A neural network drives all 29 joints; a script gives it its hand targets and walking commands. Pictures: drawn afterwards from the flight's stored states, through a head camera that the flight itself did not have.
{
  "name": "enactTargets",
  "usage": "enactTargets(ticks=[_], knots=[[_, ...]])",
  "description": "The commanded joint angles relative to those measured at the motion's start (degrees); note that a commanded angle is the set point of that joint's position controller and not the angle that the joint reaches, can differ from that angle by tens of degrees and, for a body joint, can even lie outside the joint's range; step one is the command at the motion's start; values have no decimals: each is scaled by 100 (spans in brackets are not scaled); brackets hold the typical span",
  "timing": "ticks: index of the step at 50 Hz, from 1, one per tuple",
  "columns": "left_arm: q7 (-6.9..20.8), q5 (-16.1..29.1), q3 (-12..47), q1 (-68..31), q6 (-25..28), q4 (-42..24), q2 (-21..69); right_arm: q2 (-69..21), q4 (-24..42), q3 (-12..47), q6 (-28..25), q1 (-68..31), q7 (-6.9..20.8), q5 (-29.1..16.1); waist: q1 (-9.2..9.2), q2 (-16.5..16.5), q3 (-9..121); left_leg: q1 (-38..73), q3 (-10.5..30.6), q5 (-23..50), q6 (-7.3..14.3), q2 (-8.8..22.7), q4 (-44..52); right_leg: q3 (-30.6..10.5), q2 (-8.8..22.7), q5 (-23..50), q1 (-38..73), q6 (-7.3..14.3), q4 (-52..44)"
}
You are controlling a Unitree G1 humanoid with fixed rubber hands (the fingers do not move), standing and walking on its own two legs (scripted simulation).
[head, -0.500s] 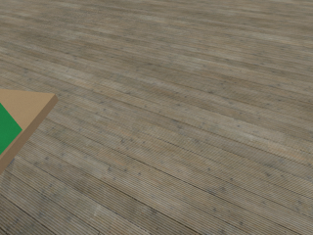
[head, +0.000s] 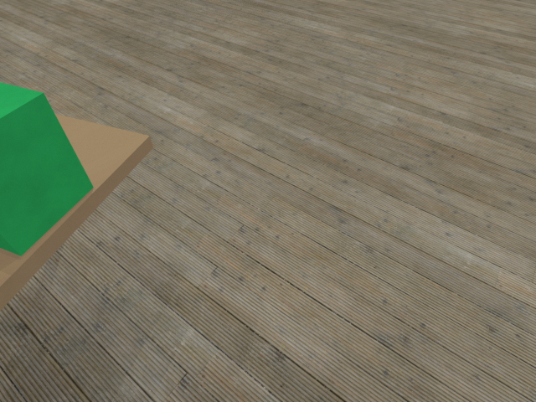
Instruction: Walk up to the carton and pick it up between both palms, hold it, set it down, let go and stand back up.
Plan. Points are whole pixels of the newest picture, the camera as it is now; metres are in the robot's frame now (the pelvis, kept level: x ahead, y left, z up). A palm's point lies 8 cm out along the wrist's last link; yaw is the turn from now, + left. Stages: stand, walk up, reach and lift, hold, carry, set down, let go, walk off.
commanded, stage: walk up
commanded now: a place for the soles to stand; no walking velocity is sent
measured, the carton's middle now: out of the picture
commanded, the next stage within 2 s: none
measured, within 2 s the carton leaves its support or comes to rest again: neither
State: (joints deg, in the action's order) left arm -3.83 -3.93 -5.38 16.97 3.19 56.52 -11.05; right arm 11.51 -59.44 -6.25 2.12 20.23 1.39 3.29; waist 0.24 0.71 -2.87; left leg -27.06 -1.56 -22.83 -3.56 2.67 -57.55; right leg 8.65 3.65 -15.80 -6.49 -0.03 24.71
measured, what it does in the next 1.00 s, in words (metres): walks ahead, turning left: left foot, then right foot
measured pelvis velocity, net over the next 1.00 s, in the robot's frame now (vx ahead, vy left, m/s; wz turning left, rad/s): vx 0.37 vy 0.10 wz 0.71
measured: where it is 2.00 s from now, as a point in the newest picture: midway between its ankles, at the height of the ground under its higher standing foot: (251, 386)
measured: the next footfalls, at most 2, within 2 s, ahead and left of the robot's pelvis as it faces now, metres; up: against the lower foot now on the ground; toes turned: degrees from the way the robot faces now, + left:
left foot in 0.18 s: +0.14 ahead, +0.20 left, +0.00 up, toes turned +13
right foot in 0.64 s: +0.45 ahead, +0.01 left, +0.00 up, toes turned +28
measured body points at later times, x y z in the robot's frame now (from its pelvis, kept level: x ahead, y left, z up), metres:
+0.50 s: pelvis +0.16 +0.08 +0.00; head +0.16 +0.11 +0.45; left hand +0.24 +0.35 -0.12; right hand +0.18 -0.17 -0.13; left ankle +0.10 +0.19 -0.74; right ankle +0.34 -0.04 -0.67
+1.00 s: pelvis +0.37 +0.10 -0.01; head +0.40 +0.12 +0.44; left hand +0.22 +0.31 -0.13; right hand +0.61 -0.04 -0.14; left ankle +0.36 +0.25 -0.70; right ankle +0.42 -0.01 -0.74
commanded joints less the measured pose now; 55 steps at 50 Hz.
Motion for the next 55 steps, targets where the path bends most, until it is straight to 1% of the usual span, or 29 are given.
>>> enactTargets(ticks=[1,3,6,7,8,9,10,11,12,14,15,20,26,28,31,32,33,34,35,36,37,39,40,46,48,51,53,54,55], knots=[[-1,-175,-204,-550,195,-531,-1010,285,532,-119,-91,211,113,-59,194,786,-417,-621,262,197,-33,586,173,-936,1817,-1776,55,1153,-1400],[81,-190,-203,-589,162,-596,-1164,321,734,-104,-122,85,150,-112,207,798,-421,-31,29,268,45,551,916,-426,1633,-1948,-222,1088,-1131],[168,-280,-200,-924,-21,-744,-1504,419,596,-104,-197,909,143,-187,578,669,-406,1764,-642,407,279,177,1650,124,1400,-3147,-1383,975,-122],[210,-321,-120,-919,-120,-754,-1412,482,414,-163,-216,1447,93,-220,776,117,-328,2448,-730,470,363,-60,1695,289,1131,-3582,-1894,905,871],[299,-314,52,-890,-210,-852,-1048,707,271,-247,-232,1930,18,-266,972,-883,-434,2719,-471,322,470,-403,1722,518,491,-3578,-2362,755,2487],[433,-244,283,-879,-289,-1126,-526,1024,269,-311,-236,2116,-69,-297,1052,-2380,-749,2189,1009,-1158,658,-151,2724,411,-350,-3644,-2893,570,4527],[571,-81,400,-743,-304,-1574,-361,1265,583,-203,-235,1722,-157,-367,727,-2630,-1161,1588,3861,-2479,1014,831,4295,-601,-492,-3007,-3665,321,5194],[659,89,390,-698,-286,-1802,-621,1567,791,-202,-205,1298,-252,-444,592,-1942,-1327,1207,5378,-3807,1684,1504,5558,-1064,-387,-2556,-3794,216,5106],[695,164,411,-721,-216,-1904,-747,1757,910,-222,-221,962,-321,-448,429,-1781,-1466,1011,5780,-4195,2016,1850,5805,-1247,-44,-2172,-3887,178,5064],[661,175,422,-651,10,-1779,-1115,1617,1074,-183,-284,736,-376,-220,261,-1559,-1080,1385,4752,-2850,2201,1647,4923,-1291,246,-1764,-3854,126,4728],[625,163,392,-583,84,-1714,-1304,1488,1053,-143,-331,726,-371,-168,232,-1337,-765,1376,4138,-1972,2083,1474,4551,-1390,356,-1685,-3465,104,4239],[616,79,363,-810,37,-1967,-905,1066,1055,-35,-624,747,-292,-108,210,-349,70,1597,2670,872,1736,862,3966,-1294,-35,-248,-2896,-84,3454],[641,71,388,-1215,-18,-2404,-601,973,1178,-25,-685,586,-239,-206,210,-768,-308,898,2068,-15,1356,409,4061,-986,-101,1068,-2016,-131,1810],[560,122,326,-1095,-21,-2333,-733,940,1116,28,-665,831,-137,-156,308,-823,-633,715,2206,-253,1255,312,3739,-821,-313,675,-1815,-128,1286],[391,92,195,-6,9,-2117,-916,1010,1217,79,-599,787,-81,-101,-102,-513,-375,434,2380,-372,945,161,2556,-985,-388,554,-442,-65,387],[342,60,115,429,56,-2011,-1087,789,1247,162,-578,1008,-60,-97,-227,-58,7,255,2045,-321,787,-153,1563,-1341,-23,279,249,-170,357],[296,17,-12,868,81,-2011,-1502,321,1373,301,-545,1308,-35,-129,-304,950,567,-215,1439,-510,484,-662,78,-2934,1089,-1399,835,-162,-127],[235,66,-78,825,11,-2082,-1789,294,1533,340,-465,1537,-82,-192,-196,1201,569,-807,983,-1057,318,-820,-832,-4857,1974,-3061,642,-73,-1153],[176,154,-129,383,-58,-2046,-1940,749,1576,192,-404,1631,-148,-154,-1,1441,266,-1111,778,-1041,286,-352,-1487,-5773,2444,-4201,77,392,-1715],[189,232,-74,104,-51,-2105,-1669,1039,1561,141,-397,1254,-164,-121,-15,1170,-254,-1133,768,-632,261,-119,-1640,-5447,2243,-4056,-438,358,-1846],[216,177,62,-56,5,-2034,-1466,1025,1621,145,-436,1004,-144,-133,-42,969,-542,-1262,853,-443,269,-99,-1535,-4509,1958,-3234,-386,410,-1678],[247,49,171,29,111,-1956,-1107,793,1566,198,-494,714,-90,-115,-95,748,-400,-988,899,72,328,60,-1015,-2729,1443,-568,-301,259,-1050],[287,29,202,168,162,-1839,-979,692,1594,225,-485,685,-56,-75,-113,776,-205,-767,867,211,311,58,-898,-2212,1336,332,-291,273,-888],[276,98,268,407,186,-1693,-837,451,1935,336,-319,-79,-45,-35,-179,918,128,-1005,299,698,151,-114,133,-661,1315,3732,542,721,-163],[254,133,271,401,86,-1688,-939,381,2083,371,-329,-478,-36,-30,-193,984,45,-576,-24,980,190,-111,883,-179,1199,4108,360,767,21],[247,103,239,148,-106,-1779,-1276,422,2040,340,-363,-403,-11,-45,-33,994,153,611,-324,1771,387,-225,1875,204,1208,3411,-184,852,725],[261,113,305,23,-210,-1876,-1248,765,1803,164,-363,315,-44,-20,394,339,464,2157,-83,2858,674,-308,2424,377,969,2327,-1091,578,1910],[299,162,379,153,-252,-1894,-1110,1149,1773,1,-366,583,-97,-27,590,-447,699,2847,499,4026,933,-48,2555,495,514,1340,-1625,279,3038],[314,275,469,416,-327,-2021,-826,1576,1831,-123,-356,770,-169,-133,578,-1590,1108,3357,2433,5443,1569,1219,2820,353,-291,-1852,-2327,-50,4530]])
